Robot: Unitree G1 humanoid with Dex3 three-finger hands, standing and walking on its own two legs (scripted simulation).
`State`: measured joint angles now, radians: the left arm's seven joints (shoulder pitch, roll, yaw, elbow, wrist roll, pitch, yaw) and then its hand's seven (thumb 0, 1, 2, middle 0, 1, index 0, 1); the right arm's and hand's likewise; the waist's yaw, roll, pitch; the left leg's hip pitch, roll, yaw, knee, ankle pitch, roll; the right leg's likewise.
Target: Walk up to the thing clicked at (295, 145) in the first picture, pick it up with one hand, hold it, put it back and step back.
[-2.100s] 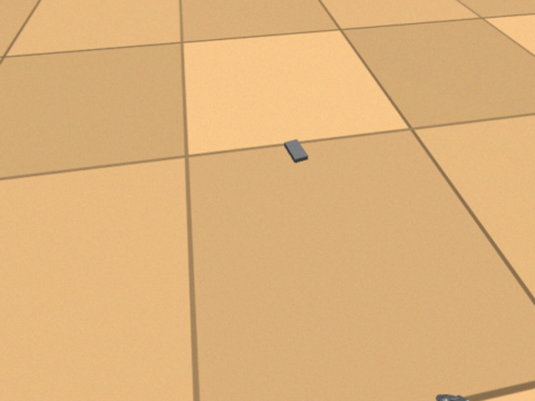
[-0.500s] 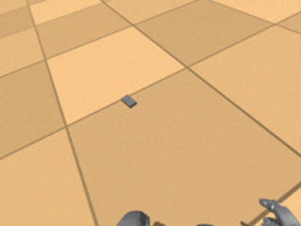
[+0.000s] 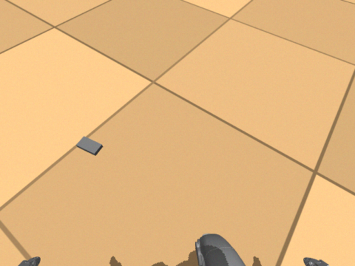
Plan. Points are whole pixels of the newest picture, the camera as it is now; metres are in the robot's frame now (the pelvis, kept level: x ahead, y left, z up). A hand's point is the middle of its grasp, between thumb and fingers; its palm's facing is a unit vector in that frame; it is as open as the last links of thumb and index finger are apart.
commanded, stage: walk up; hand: left
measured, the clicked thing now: (89, 145) +0.90 +0.45 -0.76
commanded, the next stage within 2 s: none
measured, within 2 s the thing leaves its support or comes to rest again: neither
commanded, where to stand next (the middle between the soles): +0.44 +0.45 m, yaw -32 degrees
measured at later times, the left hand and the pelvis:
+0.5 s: hand out of the picture +0.23 +0.42 -0.12, palm faces -0.16 -0.80 -0.58, open 7.4 cm; pelvis +0.15 +0.13 -0.02, yaw -11 degrees
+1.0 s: hand out of the picture +0.48 +0.54 -0.15, palm faces -0.36 -0.78 -0.51, open 7.4 cm; pelvis +0.28 +0.31 -0.02, yaw -20 degrees
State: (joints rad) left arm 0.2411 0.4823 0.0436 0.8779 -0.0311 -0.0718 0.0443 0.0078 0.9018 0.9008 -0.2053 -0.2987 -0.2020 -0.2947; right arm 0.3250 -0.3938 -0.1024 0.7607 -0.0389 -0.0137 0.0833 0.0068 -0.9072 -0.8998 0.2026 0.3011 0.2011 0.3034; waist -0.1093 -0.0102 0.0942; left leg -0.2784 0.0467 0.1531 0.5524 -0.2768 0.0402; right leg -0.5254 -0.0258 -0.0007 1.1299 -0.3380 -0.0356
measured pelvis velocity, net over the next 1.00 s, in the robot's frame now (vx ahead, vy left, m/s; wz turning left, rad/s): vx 0.28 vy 0.31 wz -0.35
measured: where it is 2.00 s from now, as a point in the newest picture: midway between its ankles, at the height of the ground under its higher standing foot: (74, 225)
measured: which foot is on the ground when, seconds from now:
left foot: down 0.00-0.22, up 0.24-0.62, down 0.64-1.00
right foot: up 0.00-0.18, down 0.20-0.66, up 0.68-0.98, down 1.00-1.00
